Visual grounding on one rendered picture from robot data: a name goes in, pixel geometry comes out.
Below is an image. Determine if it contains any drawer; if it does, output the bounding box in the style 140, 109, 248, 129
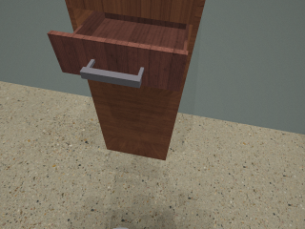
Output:
47, 10, 190, 92

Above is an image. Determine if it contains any handle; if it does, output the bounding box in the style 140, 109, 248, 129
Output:
80, 59, 145, 89

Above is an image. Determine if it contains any cabinet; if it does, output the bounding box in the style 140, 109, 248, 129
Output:
65, 0, 206, 160

